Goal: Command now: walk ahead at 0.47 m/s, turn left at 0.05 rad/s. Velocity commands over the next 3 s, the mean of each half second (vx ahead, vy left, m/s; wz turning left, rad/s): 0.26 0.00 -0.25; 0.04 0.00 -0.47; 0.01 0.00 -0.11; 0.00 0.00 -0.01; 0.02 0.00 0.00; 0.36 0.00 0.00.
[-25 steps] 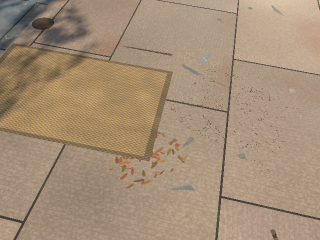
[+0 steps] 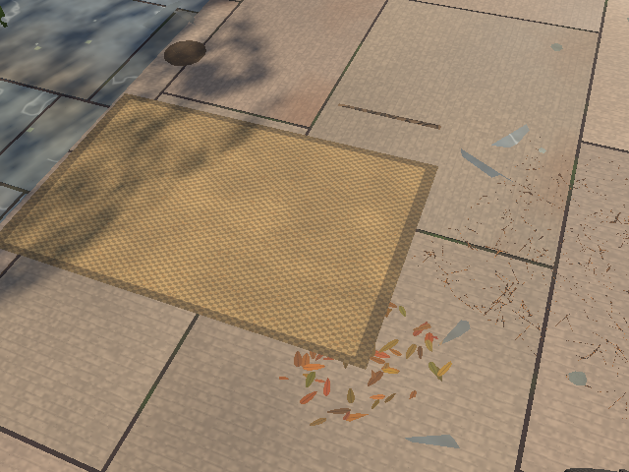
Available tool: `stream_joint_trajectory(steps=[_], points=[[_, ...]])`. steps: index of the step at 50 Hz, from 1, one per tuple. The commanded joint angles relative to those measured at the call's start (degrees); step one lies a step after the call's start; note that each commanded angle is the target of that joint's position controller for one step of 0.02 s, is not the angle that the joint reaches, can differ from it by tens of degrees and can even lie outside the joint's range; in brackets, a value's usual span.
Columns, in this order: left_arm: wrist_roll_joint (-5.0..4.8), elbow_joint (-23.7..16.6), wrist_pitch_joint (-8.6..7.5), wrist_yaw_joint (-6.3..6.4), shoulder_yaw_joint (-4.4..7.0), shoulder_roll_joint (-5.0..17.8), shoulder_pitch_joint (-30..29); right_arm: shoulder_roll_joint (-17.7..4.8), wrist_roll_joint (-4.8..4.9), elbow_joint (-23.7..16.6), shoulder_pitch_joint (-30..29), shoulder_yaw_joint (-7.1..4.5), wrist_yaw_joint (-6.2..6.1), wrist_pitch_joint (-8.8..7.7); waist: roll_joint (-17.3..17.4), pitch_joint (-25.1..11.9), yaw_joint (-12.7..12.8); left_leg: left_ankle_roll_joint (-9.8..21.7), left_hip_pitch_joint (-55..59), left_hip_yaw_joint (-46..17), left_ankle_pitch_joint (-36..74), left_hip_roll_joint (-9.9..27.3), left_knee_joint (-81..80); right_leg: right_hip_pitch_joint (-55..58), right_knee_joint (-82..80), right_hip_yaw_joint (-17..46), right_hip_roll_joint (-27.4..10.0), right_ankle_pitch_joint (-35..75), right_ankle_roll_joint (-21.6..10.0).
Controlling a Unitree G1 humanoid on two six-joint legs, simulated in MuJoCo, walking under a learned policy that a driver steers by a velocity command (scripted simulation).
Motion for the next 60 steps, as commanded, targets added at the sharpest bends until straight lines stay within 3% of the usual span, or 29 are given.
stream_joint_trajectory(steps=[1,4,6,7,8,9,10,11,12,14,18,23,29,30,31,32,33,34,35,36,38,43,50,52,53,54,55,56,60], points=[[-0.60,-2.3,-0.24,0.42,2.12,11.0,0.4,-2.1,0.48,-6.7,-9.3,0.05,0.93,-1.16,-7.8,4.2,-0.2,1.0,2.5,1.6,3.2,-2.0,-5.2,-3.4,-4.1,6.6,-14.2,19.1,-8.6],[-0.65,-2.1,0.58,0.64,2.61,12.3,0.3,-4.7,0.32,-6.6,-7.0,-0.89,1.34,-1.25,-8.5,2.1,-3.5,3.8,8.0,2.1,-1.5,-3.6,-7.3,1.5,1.7,5.7,-15.9,34.0,-7.1],[-0.20,-2.6,1.30,0.79,2.25,11.8,-0.6,-8.8,-0.67,-3.0,6.9,-3.03,0.56,-1.24,-8.0,-6.9,-11.4,6.9,29.8,2.9,3.3,-4.9,-9.5,-3.4,20.0,3.3,-11.4,48.8,-3.7],[1.52,-4.8,1.10,0.83,1.13,8.8,-0.6,-13.0,-2.25,-1.3,16.7,-4.00,-0.26,-1.09,-0.9,-16.7,-14.1,10.2,49.4,-8.6,16.8,7.0,-4.9,-16.8,37.8,2.2,-7.3,29.5,-1.3],[0.99,-3.6,0.47,0.38,-1.01,1.5,9.6,-15.0,-2.52,-0.8,16.5,-3.86,0.26,-0.66,15.6,-27.6,-9.1,19.5,64.3,-32.0,20.2,22.6,-9.1,-33.5,57.2,3.8,2.0,-20.0,1.8],[-0.63,-2.5,0.16,0.37,1.17,9.6,6.0,-9.7,-2.22,-1.5,16.0,-2.72,0.25,-0.20,7.7,-26.1,-11.7,17.3,58.0,-30.5,20.2,19.9,-11.7,-34.3,62.2,10.2,0.0,-20.4,1.8],[-1.90,-4.8,0.27,0.52,1.90,11.1,0.3,-7.7,-1.86,-1.6,11.4,-1.84,0.02,-0.23,6.4,-16.3,-10.5,15.3,50.5,-20.0,25.2,17.8,-12.3,-38.0,62.5,7.9,-2.3,-17.6,1.9],[-1.48,-5.0,0.66,1.00,1.75,9.7,-2.1,-6.5,-1.65,-1.3,7.9,-1.41,0.00,-0.45,2.4,-11.5,-8.7,14.0,42.7,-14.1,28.7,15.0,-13.8,-37.0,59.9,6.3,-4.6,-14.1,2.4],[-0.73,-4.9,1.45,1.35,2.11,9.0,-2.5,-5.3,-1.65,-1.0,5.0,-1.19,0.09,-0.65,1.7,-8.2,-6.8,13.2,36.1,-9.9,28.4,13.1,-16.0,-34.9,57.3,5.8,-5.9,-11.4,2.8],[-0.77,-4.8,3.76,1.72,2.23,6.6,-0.2,-4.4,-2.56,-0.5,1.1,-1.16,0.11,-1.33,3.5,-6.4,-3.5,12.9,26.4,-4.2,26.4,11.5,-20.3,-27.9,55.7,4.5,-6.6,-7.5,3.5],[0.23,-9.0,5.96,2.09,2.59,5.7,-3.9,-6.2,-2.56,1.0,-1.9,-1.76,-1.21,-1.34,3.8,-3.8,-2.3,14.4,22.4,2.0,20.1,12.2,-24.3,-29.8,47.5,3.6,-7.5,-0.3,4.7],[0.38,-13.3,6.25,0.21,2.51,6.0,-11.2,-8.4,-1.86,2.6,-1.6,-2.37,-2.84,0.85,2.1,-3.4,-4.7,13.6,25.5,6.7,10.8,12.3,-24.8,-28.1,35.1,1.0,-7.6,7.6,3.9],[0.18,-17.9,7.45,-1.54,3.57,7.6,-14.8,-10.9,0.52,3.7,-0.3,-3.43,-2.56,3.45,2.7,-3.0,-5.1,10.3,33.0,7.0,10.8,14.9,-15.2,-26.4,23.9,-3.0,-4.9,1.0,0.5],[0.25,-17.8,7.39,-1.50,3.90,7.9,-13.4,-10.5,0.96,4.1,-0.1,-3.43,-2.61,3.71,2.1,-3.5,-4.1,8.1,32.4,8.5,11.3,13.6,-10.9,-22.4,18.4,-4.0,-3.5,5.5,-0.7],[0.54,-17.3,7.19,-0.81,5.03,10.7,-10.1,-9.2,0.55,5.3,3.3,-3.27,-2.41,3.73,-1.9,-5.7,-3.3,4.4,30.0,11.0,9.8,10.0,-2.7,-14.8,12.8,-1.5,-2.8,16.8,-3.0],[0.84,-17.5,7.00,0.61,7.10,18.5,-5.8,-7.0,-1.79,3.7,3.4,-2.54,-2.13,3.27,-15.4,-9.1,-3.5,-0.8,16.6,14.8,-6.9,3.6,14.6,-2.1,13.0,14.6,-14.1,44.3,-8.6],[2.18,-18.7,6.43,0.60,6.72,19.5,-6.6,-5.1,-2.72,0.9,-0.2,-1.71,-2.15,3.16,-21.4,-13.2,-3.1,-4.0,1.7,7.9,-39.2,-5.6,29.0,3.3,11.0,31.7,-24.0,48.0,-21.5],[1.79,-19.2,5.25,-0.19,5.66,16.1,-6.7,-7.8,-1.79,1.6,-2.4,-2.47,-1.88,3.32,-11.0,-14.7,-1.1,-3.4,0.0,-0.8,-39.2,-4.0,34.9,2.3,9.9,28.1,-22.5,45.3,-21.3],[1.34,-19.2,4.37,-0.12,5.29,14.9,-9.0,-7.4,-0.39,1.2,-3.2,-2.46,-1.94,3.45,-8.9,-11.9,-2.6,-2.3,-1.4,-1.8,-34.4,-3.0,34.9,-0.2,9.8,22.6,-19.5,40.2,-18.1],[0.46,-19.3,4.10,0.14,5.13,13.7,-11.6,-7.0,-0.54,2.2,-2.4,-2.53,-2.53,3.63,-5.8,-9.3,-4.1,-2.1,-1.9,-2.3,-29.9,-2.0,31.6,-2.9,9.5,19.4,-16.5,33.9,-14.8],[0.23,-20.3,4.63,1.08,4.45,12.3,-15.1,-8.1,-1.40,2.4,-2.1,-3.04,-3.26,4.04,-7.7,-8.0,-6.0,-2.7,2.0,-2.2,-24.1,-2.2,28.4,-8.6,8.2,17.2,-13.9,30.3,-12.9],[0.69,-20.8,5.11,2.11,4.40,12.3,-14.9,-5.6,-0.86,3.2,-0.7,-2.10,-3.20,4.16,-8.7,-9.7,-5.7,-4.5,7.2,-2.3,-19.6,-3.3,15.8,-9.4,8.7,15.8,-12.3,27.5,-12.6],[1.27,-19.6,5.97,1.45,3.02,10.9,-15.7,-6.2,-0.51,3.5,-0.2,-1.76,-1.86,3.76,-11.0,-6.6,-4.7,-2.9,17.6,-0.5,-17.7,-3.6,0.3,-14.1,10.5,19.0,-11.8,17.5,-11.2],[0.78,-19.0,6.04,1.46,2.04,9.0,-15.8,-5.4,-1.17,4.5,2.5,-1.45,-1.18,3.07,-9.3,-5.9,-6.8,-0.9,25.6,0.0,-6.1,-3.5,-13.8,-16.8,12.9,18.0,-9.1,14.3,-7.7],[1.45,-18.6,5.75,1.52,1.42,7.2,-13.8,-8.2,-2.25,4.3,3.4,-1.77,-1.25,2.81,-4.4,-6.4,-5.7,1.2,29.9,-6.3,0.7,2.6,-16.0,-19.5,17.1,15.6,-5.8,7.9,-4.1],[1.97,-18.8,5.21,1.25,1.23,5.9,-10.6,-12.2,-2.75,4.0,1.0,-2.34,-1.55,2.85,6.9,-5.5,-1.3,6.8,29.5,-14.0,9.0,10.1,-15.8,-23.2,22.0,8.3,1.3,-3.5,-0.8],[2.35,-19.1,4.99,1.34,1.45,7.3,-12.8,-8.4,-2.92,4.0,-1.1,-1.28,-1.45,2.72,10.3,-5.3,-2.2,11.8,23.5,-17.7,3.6,13.2,-17.9,-19.9,21.8,6.3,0.3,-7.7,1.2],[2.11,-18.5,5.04,1.44,1.96,9.0,-13.8,-6.3,-2.69,3.3,-3.4,-0.59,-1.32,2.42,8.2,-4.0,-2.4,10.8,22.4,-15.2,-0.4,10.5,-17.9,-17.3,20.9,6.1,-0.6,-4.5,1.7],[2.12,-17.8,6.33,1.33,1.64,7.5,-15.8,-6.9,-2.00,5.2,-0.2,-0.22,-1.27,1.49,5.4,-3.2,-4.4,3.6,20.6,-7.9,-10.7,3.3,-16.5,-11.4,15.6,7.4,-2.0,8.4,0.9]])
Next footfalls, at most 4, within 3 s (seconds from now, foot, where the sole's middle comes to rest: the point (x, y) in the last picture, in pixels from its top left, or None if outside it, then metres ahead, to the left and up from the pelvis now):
0.12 left None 0.27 0.14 -0.78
0.62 right None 0.29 -0.11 -0.78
1.06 left None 0.38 0.12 -0.78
2.70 right None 0.33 -0.14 -0.78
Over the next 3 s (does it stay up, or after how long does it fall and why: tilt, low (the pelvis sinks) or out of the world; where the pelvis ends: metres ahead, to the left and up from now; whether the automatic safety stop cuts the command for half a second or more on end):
stays up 0.44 -0.09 0.00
